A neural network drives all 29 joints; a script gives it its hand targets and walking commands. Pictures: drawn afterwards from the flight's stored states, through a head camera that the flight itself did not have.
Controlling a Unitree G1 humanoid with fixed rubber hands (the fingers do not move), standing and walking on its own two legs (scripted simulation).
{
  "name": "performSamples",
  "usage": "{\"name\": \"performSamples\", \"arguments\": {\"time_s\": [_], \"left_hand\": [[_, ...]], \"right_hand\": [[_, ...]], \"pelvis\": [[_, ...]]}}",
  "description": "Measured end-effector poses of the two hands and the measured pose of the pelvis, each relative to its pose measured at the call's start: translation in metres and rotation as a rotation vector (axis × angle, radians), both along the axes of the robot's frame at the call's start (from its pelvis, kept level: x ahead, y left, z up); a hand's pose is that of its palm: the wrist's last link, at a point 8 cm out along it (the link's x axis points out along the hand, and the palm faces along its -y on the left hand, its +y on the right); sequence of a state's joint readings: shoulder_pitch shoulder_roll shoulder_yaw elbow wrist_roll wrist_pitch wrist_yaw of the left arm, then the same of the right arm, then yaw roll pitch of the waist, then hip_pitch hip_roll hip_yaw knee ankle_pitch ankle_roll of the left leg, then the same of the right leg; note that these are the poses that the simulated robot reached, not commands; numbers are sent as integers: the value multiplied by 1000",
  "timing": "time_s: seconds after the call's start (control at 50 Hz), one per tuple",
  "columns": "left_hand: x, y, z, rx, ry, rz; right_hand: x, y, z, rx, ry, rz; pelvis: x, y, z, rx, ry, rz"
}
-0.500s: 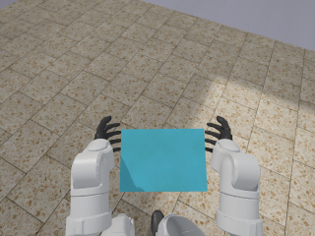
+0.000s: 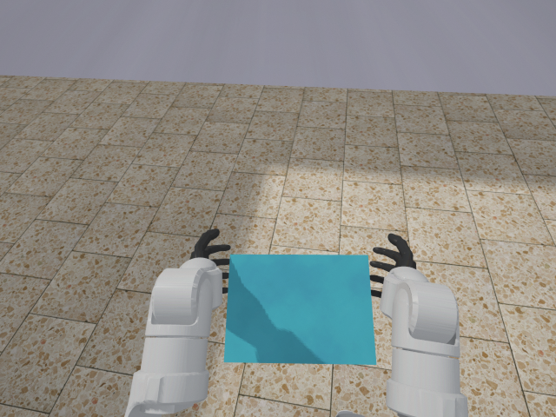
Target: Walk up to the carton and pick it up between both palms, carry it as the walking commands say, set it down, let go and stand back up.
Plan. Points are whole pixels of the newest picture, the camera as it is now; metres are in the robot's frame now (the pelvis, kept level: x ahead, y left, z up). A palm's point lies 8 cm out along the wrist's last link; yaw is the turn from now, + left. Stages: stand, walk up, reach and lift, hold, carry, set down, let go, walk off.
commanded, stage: carry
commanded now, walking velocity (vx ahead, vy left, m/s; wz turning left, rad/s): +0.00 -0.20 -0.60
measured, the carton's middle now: (297, 308) +0.31 -0.02 -0.06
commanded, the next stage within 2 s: none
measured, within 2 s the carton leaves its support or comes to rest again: neither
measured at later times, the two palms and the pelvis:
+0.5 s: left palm (352, 275) +0.26 -0.09 +0.13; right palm out of the picture +0.19 -0.35 +0.13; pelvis -0.07 -0.15 +0.02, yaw -18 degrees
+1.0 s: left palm out of the picture +0.14 -0.35 +0.07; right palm out of the picture +0.00 -0.58 +0.10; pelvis -0.19 -0.31 +0.01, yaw -34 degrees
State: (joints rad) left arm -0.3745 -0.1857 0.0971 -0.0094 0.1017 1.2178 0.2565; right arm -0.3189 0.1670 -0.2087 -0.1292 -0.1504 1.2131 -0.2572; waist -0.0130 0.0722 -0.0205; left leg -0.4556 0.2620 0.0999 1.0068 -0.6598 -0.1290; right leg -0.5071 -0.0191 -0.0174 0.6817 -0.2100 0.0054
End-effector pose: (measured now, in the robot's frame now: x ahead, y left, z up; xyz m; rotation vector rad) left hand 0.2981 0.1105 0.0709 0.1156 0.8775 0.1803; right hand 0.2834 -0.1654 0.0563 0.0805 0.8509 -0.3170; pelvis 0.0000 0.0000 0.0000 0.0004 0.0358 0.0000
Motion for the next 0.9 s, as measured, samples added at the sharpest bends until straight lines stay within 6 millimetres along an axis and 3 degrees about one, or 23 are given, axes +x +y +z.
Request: {"name": "performSamples", "arguments": {"time_s": [0.1,0.22,0.26,0.34,0.4,0.46,0.54,0.62,0.72,0.8,0.9], "left_hand": [[0,-49,-12,-55,0,-40],[-14,-81,-11,-151,-101,-36],[-26,-89,-8,-191,-110,-6],[-43,-114,20,-136,-106,-36],[-42,-137,47,-117,-130,-53],[-39,-167,59,-150,-175,-69],[-47,-228,52,-152,-168,-126],[-66,-304,28,-83,-125,-234],[-91,-384,4,3,-6,-389],[-106,-425,-9,-67,0,-444],[-127,-449,-9,-175,-84,-458]], "right_hand": [[-21,-48,-4,-4,-3,-99],[-28,-79,26,-101,-101,-81],[-34,-88,40,-146,-92,-37],[-53,-114,58,-125,-67,-28],[-67,-136,67,-98,-77,-64],[-80,-164,74,-106,-109,-101],[-108,-215,59,-80,-84,-125],[-150,-284,22,-26,-47,-217],[-214,-344,-17,64,51,-377],[-246,-376,-14,26,47,-474],[-264,-404,12,-69,-42,-502]], "pelvis": [[-21,-32,0,4,4,-52],[-40,-72,-7,-26,7,-104],[-45,-87,0,8,-8,-138],[-49,-104,20,-58,-10,-191],[-54,-118,29,-87,-12,-235],[-62,-137,27,-82,-14,-284],[-76,-175,15,-54,-13,-335],[-91,-218,-5,-37,-30,-389],[-116,-249,0,19,-10,-433],[-142,-266,1,11,3,-471],[-172,-289,-7,-16,14,-515]]}}
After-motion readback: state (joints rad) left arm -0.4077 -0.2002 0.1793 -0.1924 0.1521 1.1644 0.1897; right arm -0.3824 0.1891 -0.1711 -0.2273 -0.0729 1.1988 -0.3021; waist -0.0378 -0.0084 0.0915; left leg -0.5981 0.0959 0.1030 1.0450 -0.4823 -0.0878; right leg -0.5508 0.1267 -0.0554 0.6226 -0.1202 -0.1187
